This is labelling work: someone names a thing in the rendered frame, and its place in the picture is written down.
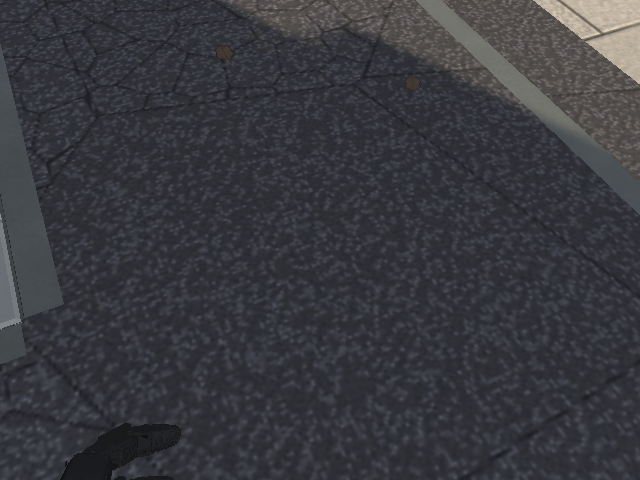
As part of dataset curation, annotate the robot left hand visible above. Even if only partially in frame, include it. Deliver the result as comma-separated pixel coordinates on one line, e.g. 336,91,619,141
60,423,181,480

